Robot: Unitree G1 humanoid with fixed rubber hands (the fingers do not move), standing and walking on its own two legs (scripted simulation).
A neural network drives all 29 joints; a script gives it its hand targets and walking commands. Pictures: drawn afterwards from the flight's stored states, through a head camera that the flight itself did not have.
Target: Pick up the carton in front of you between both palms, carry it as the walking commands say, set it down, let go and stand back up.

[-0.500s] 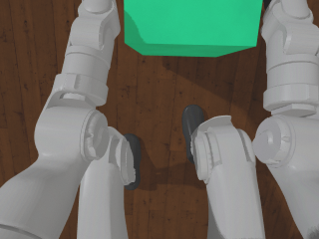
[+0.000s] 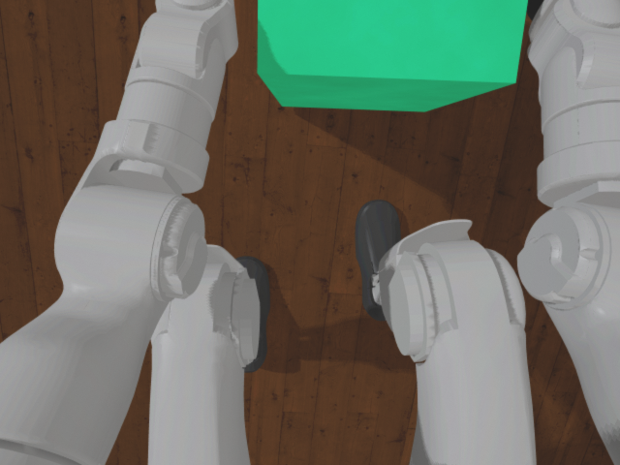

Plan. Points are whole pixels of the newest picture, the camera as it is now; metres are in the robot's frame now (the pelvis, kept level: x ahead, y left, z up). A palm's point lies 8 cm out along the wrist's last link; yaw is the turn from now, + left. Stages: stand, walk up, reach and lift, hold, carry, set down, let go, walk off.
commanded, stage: set down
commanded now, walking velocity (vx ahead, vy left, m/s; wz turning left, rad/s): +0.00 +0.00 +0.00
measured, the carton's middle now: (371, 1) +0.54 -0.13 -0.24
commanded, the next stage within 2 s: let go in 1.94 s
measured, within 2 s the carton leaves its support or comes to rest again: rests again in 0.32 s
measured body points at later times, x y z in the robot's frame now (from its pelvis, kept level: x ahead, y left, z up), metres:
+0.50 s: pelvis -0.01 +0.00 -0.01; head +0.37 -0.03 +0.22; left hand +0.58 +0.02 -0.19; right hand +0.52 -0.29 -0.18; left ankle +0.08 +0.10 -0.34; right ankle +0.14 -0.13 -0.34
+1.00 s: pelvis +0.00 -0.01 +0.00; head +0.38 -0.05 +0.22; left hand +0.60 +0.06 -0.17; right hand +0.52 -0.32 -0.18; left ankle +0.08 +0.10 -0.34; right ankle +0.14 -0.13 -0.34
